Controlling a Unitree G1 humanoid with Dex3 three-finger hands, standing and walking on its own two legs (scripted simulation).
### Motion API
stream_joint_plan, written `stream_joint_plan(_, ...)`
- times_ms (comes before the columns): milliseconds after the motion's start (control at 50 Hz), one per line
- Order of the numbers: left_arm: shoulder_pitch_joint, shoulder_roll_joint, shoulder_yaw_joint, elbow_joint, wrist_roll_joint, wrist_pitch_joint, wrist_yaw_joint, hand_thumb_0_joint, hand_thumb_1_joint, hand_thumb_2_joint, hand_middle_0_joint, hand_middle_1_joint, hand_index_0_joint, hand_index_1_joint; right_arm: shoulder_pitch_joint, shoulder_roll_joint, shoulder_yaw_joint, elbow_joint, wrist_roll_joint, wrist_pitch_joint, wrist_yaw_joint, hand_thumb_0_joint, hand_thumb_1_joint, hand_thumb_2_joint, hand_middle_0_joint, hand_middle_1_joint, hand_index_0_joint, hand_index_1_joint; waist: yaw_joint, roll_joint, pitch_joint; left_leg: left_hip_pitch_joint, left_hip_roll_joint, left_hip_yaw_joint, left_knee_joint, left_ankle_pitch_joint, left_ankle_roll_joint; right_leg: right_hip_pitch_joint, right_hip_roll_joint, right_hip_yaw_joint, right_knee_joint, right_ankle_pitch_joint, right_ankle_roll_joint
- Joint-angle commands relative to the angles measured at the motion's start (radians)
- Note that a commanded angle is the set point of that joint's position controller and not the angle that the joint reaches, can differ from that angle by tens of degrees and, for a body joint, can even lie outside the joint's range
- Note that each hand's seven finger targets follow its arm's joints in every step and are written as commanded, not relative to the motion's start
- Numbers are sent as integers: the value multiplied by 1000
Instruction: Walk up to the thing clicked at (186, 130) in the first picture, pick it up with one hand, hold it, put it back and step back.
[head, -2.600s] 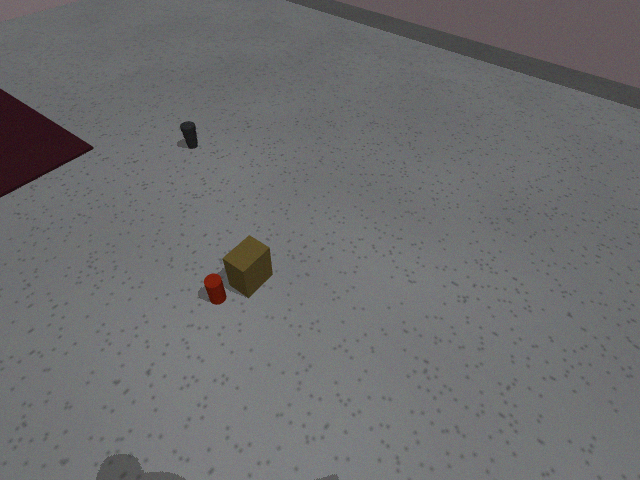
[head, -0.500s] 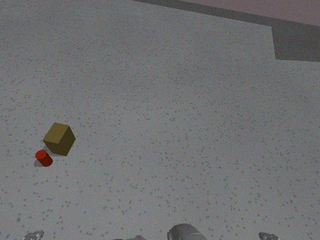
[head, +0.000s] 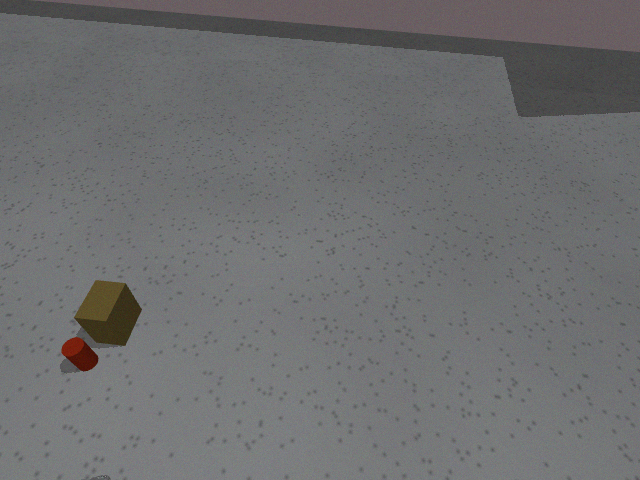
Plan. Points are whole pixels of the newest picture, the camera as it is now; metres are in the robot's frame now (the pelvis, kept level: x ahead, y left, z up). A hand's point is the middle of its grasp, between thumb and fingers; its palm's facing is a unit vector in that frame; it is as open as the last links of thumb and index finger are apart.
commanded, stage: walk up
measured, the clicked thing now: out of the picture +1.27 +1.44 -0.70
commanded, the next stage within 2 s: stand in 0.50 s
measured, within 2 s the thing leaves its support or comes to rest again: neither
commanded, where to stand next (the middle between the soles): +0.08 +0.01 m, yaw +1 degrees
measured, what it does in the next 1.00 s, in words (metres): stands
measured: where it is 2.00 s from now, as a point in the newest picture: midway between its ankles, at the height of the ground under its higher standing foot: outside the picture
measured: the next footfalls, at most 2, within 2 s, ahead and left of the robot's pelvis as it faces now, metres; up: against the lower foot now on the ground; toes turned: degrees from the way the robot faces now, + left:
none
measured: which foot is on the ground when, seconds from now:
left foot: down 0.00-1.00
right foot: down 0.00-1.00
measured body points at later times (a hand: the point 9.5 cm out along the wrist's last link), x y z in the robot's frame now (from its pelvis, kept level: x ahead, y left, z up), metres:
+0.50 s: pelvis +0.01 +0.00 +0.02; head +0.01 +0.00 +0.47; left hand +0.10 +0.30 -0.11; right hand +0.09 -0.30 -0.11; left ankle +0.01 +0.14 -0.73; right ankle +0.02 -0.13 -0.73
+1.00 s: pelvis +0.01 +0.01 +0.02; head +0.01 +0.02 +0.47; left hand +0.09 +0.32 -0.11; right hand +0.08 -0.29 -0.11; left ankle +0.01 +0.14 -0.73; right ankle +0.02 -0.13 -0.73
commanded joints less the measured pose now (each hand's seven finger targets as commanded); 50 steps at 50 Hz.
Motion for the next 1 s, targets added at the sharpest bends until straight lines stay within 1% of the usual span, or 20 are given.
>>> stream_joint_plan(0,-19,214,57,-28,3,-43,3,0,900,900,-200,-300,-200,-300,-96,-231,-54,-70,6,-35,-16,0,-900,-900,200,300,200,300,17,95,-53,-63,85,-100,-169,103,68,99,-69,109,-154,231,-58)
stream_joint_plan(20,-49,215,54,-24,2,-41,2,0,900,900,-200,-300,-200,-300,-88,-230,-54,-55,8,-33,-16,0,-900,-900,200,300,200,300,3,89,-37,-66,71,-93,-189,26,56,73,-80,119,-173,194,-61)
stream_joint_plan(40,-58,215,50,-16,1,-38,1,0,900,900,-200,-300,-200,-300,-88,-228,-53,-42,9,-30,-15,0,-900,-900,200,300,200,300,2,91,-19,-50,72,-96,-222,-55,54,36,-85,120,-190,123,-64)
stream_joint_plan(60,-73,211,46,-11,0,-36,1,0,900,900,-200,-300,-200,-300,-91,-228,-53,-31,7,-28,-14,0,-900,-900,200,300,200,300,-1,86,-6,-35,81,-107,-245,-77,56,14,-80,121,-204,80,-59)
stream_joint_plan(120,-78,202,40,15,1,-34,-2,0,900,900,-200,-300,-200,-300,-106,-230,-50,-13,8,-30,-13,0,-900,-900,200,300,200,300,8,56,-16,-11,90,-113,-253,-57,63,25,-72,111,-242,67,-50)
stream_joint_plan(200,-103,210,37,43,5,-39,-1,0,900,900,-200,-300,-200,-300,-100,-216,-44,12,14,-32,-11,0,-900,-900,200,300,200,300,-7,-19,-59,62,75,-70,-233,51,55,41,-100,136,-285,168,-45)
stream_joint_plan(240,-105,207,35,54,4,-40,0,0,900,900,-200,-300,-200,-300,-100,-222,-46,26,15,-32,-12,0,-900,-900,200,300,200,300,-9,-22,-96,110,80,-64,-232,104,54,54,-103,127,-284,219,-42)
stream_joint_plan(280,-122,200,32,63,3,-40,1,0,900,900,-200,-300,-200,-300,-109,-220,-46,36,12,-30,-11,0,-900,-900,200,300,200,300,-11,-31,-92,113,82,-62,-244,123,53,57,-101,118,-296,244,-35)
stream_joint_plan(360,-125,192,31,83,0,-40,3,0,900,900,-200,-300,-200,-300,-112,-223,-45,54,12,-29,-12,0,-900,-900,200,300,200,300,-9,-14,-118,137,91,-54,-259,181,50,93,-103,107,-291,307,-28)
stream_joint_plan(460,-125,185,28,107,-2,-32,6,0,900,900,-200,-300,-200,-300,-138,-227,-50,70,10,-27,-14,0,-900,-900,200,300,200,300,-5,20,-98,137,102,-62,-292,188,47,93,-92,87,-294,305,-23)
stream_joint_plan(480,-125,194,22,118,1,-34,6,0,900,900,-200,-300,-200,-300,-143,-224,-44,82,8,-25,-17,0,-900,-900,200,300,200,300,-7,36,-82,114,103,-78,-310,204,44,103,-108,80,-307,329,-11)
stream_joint_plan(520,-129,190,21,124,1,-34,6,0,900,900,-200,-300,-200,-300,-148,-222,-43,87,8,-25,-18,0,-900,-900,200,300,200,300,-5,35,-82,112,103,-77,-315,223,42,117,-109,80,-309,344,-4)
stream_joint_plan(540,-127,198,22,125,2,-33,6,0,900,900,-200,-300,-200,-300,-147,-218,-44,90,9,-24,-18,0,-900,-900,200,300,200,300,-7,33,-93,125,103,-78,-320,213,37,116,-105,68,-308,316,-6)
stream_joint_plan(580,-129,192,19,128,3,-34,7,0,900,900,-200,-300,-200,-300,-153,-220,-44,97,8,-25,-18,0,-900,-900,200,300,200,300,-5,39,-112,138,109,-81,-315,257,38,137,-113,64,-308,354,-5)
stream_joint_plan(620,-132,190,17,132,3,-33,7,0,900,900,-200,-300,-200,-300,-153,-222,-45,106,9,-25,-18,0,-900,-900,200,300,200,300,-5,38,-114,140,105,-80,-321,248,36,137,-112,63,-317,342,-3)
stream_joint_plan(720,-137,194,16,135,3,-36,10,0,900,900,-200,-300,-200,-300,-154,-216,-43,117,10,-24,-18,0,-900,-900,200,300,200,300,-9,29,-142,163,106,-77,-313,319,36,165,-124,54,-318,406,1)
stream_joint_plan(800,-138,191,14,139,4,-33,13,0,900,900,-200,-300,-200,-300,-160,-216,-44,123,11,-20,-18,0,-900,-900,200,300,200,300,-11,24,-113,157,103,-82,-328,276,34,142,-119,47,-331,356,3)
stream_joint_plan(920,-130,192,14,138,5,-29,12,0,900,900,-200,-300,-200,-300,-161,-217,-49,129,5,-15,-14,0,-900,-900,200,300,200,300,-9,26,-75,106,95,-91,-360,129,34,118,-115,51,-359,220,2)
stream_joint_plan(940,-126,194,16,141,5,-28,11,0,900,900,-200,-300,-200,-300,-153,-216,-48,131,5,-15,-14,0,-900,-900,200,300,200,300,-12,36,-57,94,92,-93,-371,82,33,107,-113,53,-362,192,2)
stream_joint_plan(980,-116,193,15,141,8,-28,9,0,900,900,-200,-300,-200,-300,-167,-217,-52,130,5,-14,-13,0,-900,-900,200,300,200,300,-5,34,-59,97,97,-104,-373,63,36,95,-112,48,-360,170,0)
